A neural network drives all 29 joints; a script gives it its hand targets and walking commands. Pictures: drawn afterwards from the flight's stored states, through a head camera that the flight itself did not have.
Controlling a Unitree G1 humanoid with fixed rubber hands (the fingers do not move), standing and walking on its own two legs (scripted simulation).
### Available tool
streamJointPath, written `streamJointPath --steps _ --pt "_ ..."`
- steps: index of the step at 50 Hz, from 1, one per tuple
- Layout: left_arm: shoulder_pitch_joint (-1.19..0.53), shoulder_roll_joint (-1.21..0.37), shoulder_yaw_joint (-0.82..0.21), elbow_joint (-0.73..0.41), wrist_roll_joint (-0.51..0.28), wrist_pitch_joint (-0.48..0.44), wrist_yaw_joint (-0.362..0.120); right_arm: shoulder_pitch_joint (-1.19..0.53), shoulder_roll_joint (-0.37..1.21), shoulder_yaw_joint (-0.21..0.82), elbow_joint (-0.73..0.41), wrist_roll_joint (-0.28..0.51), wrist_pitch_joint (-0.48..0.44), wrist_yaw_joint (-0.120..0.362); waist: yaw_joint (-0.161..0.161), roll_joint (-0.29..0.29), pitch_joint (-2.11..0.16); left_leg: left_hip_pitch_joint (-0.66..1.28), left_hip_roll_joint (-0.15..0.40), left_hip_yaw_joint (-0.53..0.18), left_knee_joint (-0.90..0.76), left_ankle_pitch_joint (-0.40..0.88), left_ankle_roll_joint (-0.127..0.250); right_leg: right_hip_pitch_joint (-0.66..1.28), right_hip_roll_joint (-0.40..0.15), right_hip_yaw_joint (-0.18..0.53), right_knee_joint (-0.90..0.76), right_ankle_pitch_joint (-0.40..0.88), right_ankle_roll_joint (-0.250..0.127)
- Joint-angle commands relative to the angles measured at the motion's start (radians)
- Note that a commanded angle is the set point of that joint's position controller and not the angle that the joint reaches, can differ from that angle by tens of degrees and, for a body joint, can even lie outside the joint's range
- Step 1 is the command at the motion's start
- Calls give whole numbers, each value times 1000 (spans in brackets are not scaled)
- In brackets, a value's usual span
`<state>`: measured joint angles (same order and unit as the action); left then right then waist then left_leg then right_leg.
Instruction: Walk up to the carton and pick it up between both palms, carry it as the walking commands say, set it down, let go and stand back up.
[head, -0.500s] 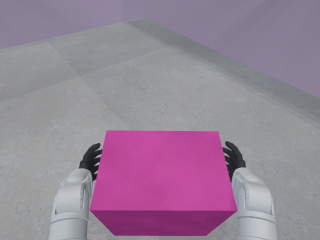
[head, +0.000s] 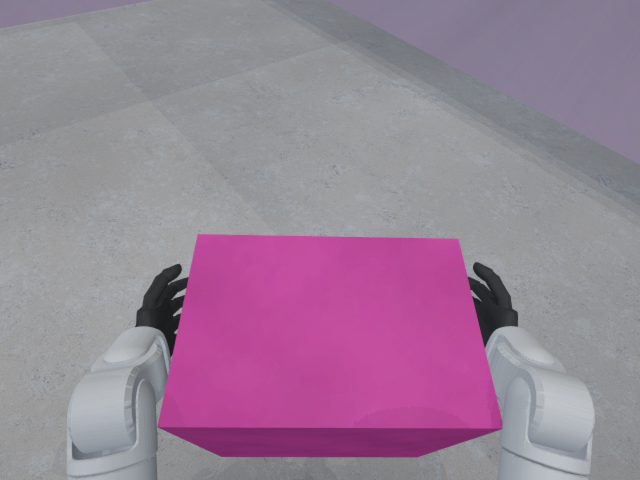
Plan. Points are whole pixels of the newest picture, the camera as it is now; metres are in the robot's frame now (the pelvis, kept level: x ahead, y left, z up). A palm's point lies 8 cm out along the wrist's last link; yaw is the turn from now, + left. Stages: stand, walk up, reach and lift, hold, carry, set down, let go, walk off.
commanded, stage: carry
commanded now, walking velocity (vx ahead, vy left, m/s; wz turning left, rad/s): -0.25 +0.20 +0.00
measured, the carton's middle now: (324, 362) +0.26 -0.01 +0.01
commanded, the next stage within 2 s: none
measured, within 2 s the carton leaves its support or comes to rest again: neither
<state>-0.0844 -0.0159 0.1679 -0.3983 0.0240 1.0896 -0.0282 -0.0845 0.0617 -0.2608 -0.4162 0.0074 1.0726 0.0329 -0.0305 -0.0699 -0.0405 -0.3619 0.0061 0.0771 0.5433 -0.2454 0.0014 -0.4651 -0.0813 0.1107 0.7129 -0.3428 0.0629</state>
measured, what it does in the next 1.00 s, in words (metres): walks backwards: right foot, then left foot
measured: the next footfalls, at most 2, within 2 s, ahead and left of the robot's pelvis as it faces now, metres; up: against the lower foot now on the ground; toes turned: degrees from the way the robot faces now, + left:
right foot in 0.18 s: -0.01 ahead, -0.07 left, +0.00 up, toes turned -7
left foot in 0.52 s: -0.15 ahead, +0.30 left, +0.00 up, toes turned +4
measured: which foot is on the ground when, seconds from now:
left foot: down 0.00-0.18, up 0.20-0.50, down 0.52-0.80, up 0.82-1.00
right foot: up 0.00-0.16, down 0.18-0.52, up 0.54-0.78, down 0.80-1.00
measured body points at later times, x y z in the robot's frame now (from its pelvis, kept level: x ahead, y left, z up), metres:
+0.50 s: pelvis -0.14 +0.13 +0.00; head -0.13 +0.13 +0.45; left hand +0.12 +0.30 +0.07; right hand +0.11 -0.08 +0.08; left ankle -0.19 +0.30 -0.71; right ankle -0.04 -0.07 -0.73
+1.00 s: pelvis -0.32 +0.27 +0.01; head -0.30 +0.24 +0.46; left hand -0.04 +0.42 +0.09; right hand -0.07 +0.04 +0.08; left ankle -0.32 +0.43 -0.62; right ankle -0.28 +0.15 -0.73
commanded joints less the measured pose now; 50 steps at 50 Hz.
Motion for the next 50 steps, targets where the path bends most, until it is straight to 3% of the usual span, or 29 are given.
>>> streamJointPath --steps 1,4,6,7,8,9,10,11,12,14,16,19,22,23,24,25,26,28,31,37,38,39,40,41,42,43,45,47,50 --pt "-363 -826 -762 -189 -278 59 -145 -390 711 874 -221 285 61 157 18 277 -305 215 255 -62 -26 963 177 -68 40 -167 344 -183 -31" --pt "-331 -820 -751 -131 -303 62 -162 -345 685 860 -238 235 69 145 24 212 -347 172 209 -27 70 889 137 49 43 -206 86 -4 -50" --pt "-272 -814 -736 -107 -298 56 -162 -325 679 849 -221 229 78 147 37 133 -306 31 178 -20 44 457 117 203 54 -215 -166 161 -57" --pt "-254 -805 -738 -103 -297 56 -166 -326 673 858 -210 224 77 145 47 42 -277 -15 143 -16 121 254 88 266 -8 -156 -324 283 -55" --pt "-256 -797 -739 -101 -306 56 -173 -349 656 862 -208 214 76 144 54 -142 -262 -187 79 -1 261 -89 35 370 -236 89 -339 653 -105" --pt "-259 -781 -733 -118 -308 56 -176 -321 661 860 -184 215 76 148 32 -302 -280 -279 58 -17 488 -336 8 356 -464 298 -286 915 -220" --pt "-263 -783 -738 -133 -304 55 -178 -346 670 867 -189 228 72 153 30 -193 -253 -244 60 -130 635 -316 23 262 -460 227 -283 907 -267" --pt "-327 -772 -729 -153 -288 46 -177 -390 717 886 -195 239 77 158 19 -200 -241 -256 64 -209 643 -275 28 217 -461 203 -315 740 -286" --pt "-358 -786 -735 -162 -300 50 -177 -405 707 881 -170 254 72 162 25 -68 -240 -253 17 -168 730 -227 5 208 -391 135 -319 648 -264" --pt "-359 -799 -736 -191 -290 39 -168 -423 720 893 -188 282 60 169 28 -28 -248 -223 20 -130 727 -155 -10 148 -301 25 -312 500 -209" --pt "-359 -798 -762 -236 -307 37 -159 -385 734 895 -198 302 54 168 25 -40 -269 -192 11 -91 595 -131 -29 191 -236 -57 -287 442 -154" --pt "-231 -764 -737 -193 -273 50 -149 -332 721 902 -192 305 65 162 33 -149 -316 -87 11 -33 340 -213 -42 266 -259 -19 -289 556 -163" --pt "-146 -744 -725 -130 -226 65 -152 -282 689 899 -142 292 76 169 31 -228 -321 58 15 -10 11 -166 -33 273 -245 -10 -299 371 -129" --pt "-156 -753 -732 -133 -228 68 -155 -264 695 892 -117 290 77 173 22 -175 -312 121 26 -1 -140 -74 -26 246 -184 -69 -225 302 -96" --pt "-194 -746 -735 -138 -227 69 -160 -271 694 879 -92 283 75 178 19 18 -246 152 86 -57 -265 10 -26 141 -90 -153 -91 163 -54" --pt "-233 -746 -749 -149 -237 70 -163 -274 680 853 -71 271 75 181 19 280 -188 138 244 -202 -290 206 31 -31 -8 -223 104 -122 -11" --pt "-281 -771 -763 -144 -241 65 -167 -321 668 829 -88 271 72 184 27 439 -162 41 369 -267 -233 477 117 -107 46 -230 406 -282 13" --pt "-423 -820 -807 -212 -295 51 -179 -417 691 835 -157 274 50 177 5 429 -116 -96 275 -112 -166 523 181 -71 22 -162 578 -251 -35" --pt "-438 -832 -797 -165 -329 41 -184 -419 699 834 -200 246 63 165 22 292 -163 -10 182 -9 -76 562 130 -50 34 -204 546 -126 -31" --pt "-240 -711 -724 -10 -297 74 -170 -208 632 804 -1 174 84 155 26 149 -266 169 220 -181 13 446 133 129 32 -174 -229 33 -68" --pt "-249 -723 -719 15 -298 73 -184 -224 641 805 10 163 81 154 27 79 -270 75 184 -167 71 306 97 255 -35 -113 -359 171 -61" --pt "-246 -734 -713 27 -299 64 -199 -281 656 822 -20 163 74 157 29 -103 -266 -112 120 -130 192 -35 42 386 -249 93 -374 417 -106" --pt "-266 -752 -707 1 -299 54 -211 -338 678 837 -44 178 71 163 24 -310 -239 -301 55 -59 379 -336 0 409 -482 263 -309 720 -207" --pt "-286 -798 -703 -33 -300 46 -218 -407 705 853 -100 210 59 169 27 -200 -167 -306 54 -125 524 -303 11 288 -480 180 -301 856 -258" --pt "-360 -800 -693 -80 -293 33 -216 -507 763 898 -190 252 54 170 31 -143 -178 -277 10 -182 628 -259 11 239 -447 137 -317 801 -303" --pt "-400 -810 -700 -106 -304 33 -215 -535 773 910 -171 276 55 170 24 -52 -149 -267 -13 -181 705 -196 -8 184 -383 67 -339 692 -257" --pt "-441 -821 -720 -195 -306 23 -190 -533 785 920 -189 316 50 175 32 -14 -164 -252 -12 -169 801 -98 -39 103 -323 -15 -391 292 -209" --pt "-300 -799 -719 -169 -291 34 -168 -396 735 902 -178 317 51 164 22 -53 -180 -281 -16 -156 758 -66 -71 178 -266 -85 -367 177 -166" --pt "-123 -753 -675 -55 -239 54 -158 -323 679 915 -162 297 63 160 30 -130 -241 -228 8 -70 528 -131 -94 299 -252 -100 -300 490 -168"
